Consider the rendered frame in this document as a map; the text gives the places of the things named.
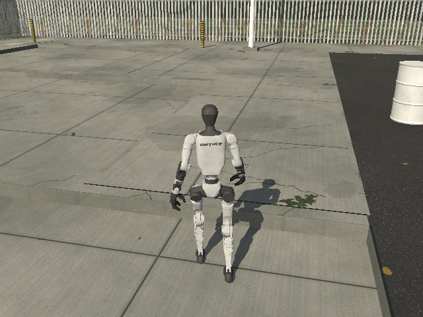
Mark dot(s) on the left robot hand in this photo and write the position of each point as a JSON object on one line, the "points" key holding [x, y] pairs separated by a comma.
{"points": [[174, 202]]}

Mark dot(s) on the robot left upper arm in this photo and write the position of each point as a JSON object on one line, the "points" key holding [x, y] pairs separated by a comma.
{"points": [[187, 150]]}

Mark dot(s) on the right robot forearm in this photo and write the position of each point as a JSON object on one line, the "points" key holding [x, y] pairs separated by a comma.
{"points": [[240, 170]]}

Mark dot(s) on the right robot hand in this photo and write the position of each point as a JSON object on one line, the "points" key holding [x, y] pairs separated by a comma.
{"points": [[242, 179]]}

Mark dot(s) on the left robot forearm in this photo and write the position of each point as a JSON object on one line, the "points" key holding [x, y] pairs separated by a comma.
{"points": [[178, 180]]}

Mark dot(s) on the robot right upper arm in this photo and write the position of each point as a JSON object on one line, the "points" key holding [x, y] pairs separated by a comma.
{"points": [[234, 148]]}

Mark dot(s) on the robot foot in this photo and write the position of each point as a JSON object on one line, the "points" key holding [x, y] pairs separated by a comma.
{"points": [[228, 275], [200, 258]]}

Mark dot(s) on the robot right foot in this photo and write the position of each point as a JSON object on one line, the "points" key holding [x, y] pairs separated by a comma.
{"points": [[228, 275]]}

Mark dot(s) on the robot left foot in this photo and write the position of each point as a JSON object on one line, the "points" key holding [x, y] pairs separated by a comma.
{"points": [[200, 258]]}

